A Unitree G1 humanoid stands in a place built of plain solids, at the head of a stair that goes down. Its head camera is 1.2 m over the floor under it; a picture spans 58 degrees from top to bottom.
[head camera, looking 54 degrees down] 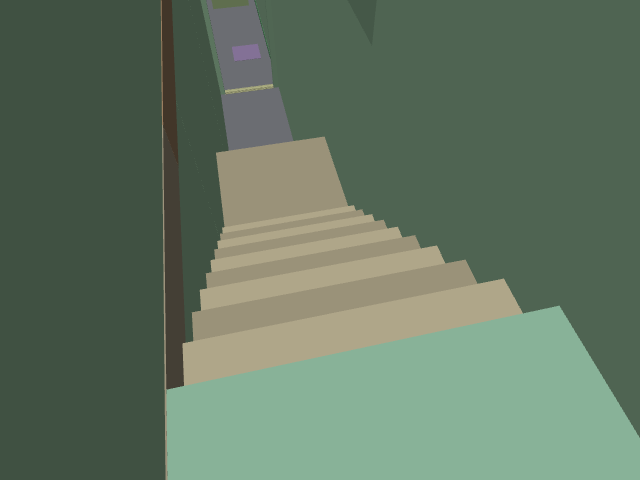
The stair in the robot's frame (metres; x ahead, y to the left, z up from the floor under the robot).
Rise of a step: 0.20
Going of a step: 0.22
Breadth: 1.29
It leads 12 degrees to the left of straight ahead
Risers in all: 10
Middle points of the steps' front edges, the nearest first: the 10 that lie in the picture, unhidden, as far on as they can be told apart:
0.49 -0.16 0.00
0.71 -0.11 -0.20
0.93 -0.06 -0.40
1.15 -0.01 -0.60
1.36 0.04 -0.80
1.58 0.08 -1.00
1.79 0.13 -1.20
2.01 0.18 -1.40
2.23 0.23 -1.60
2.44 0.27 -1.80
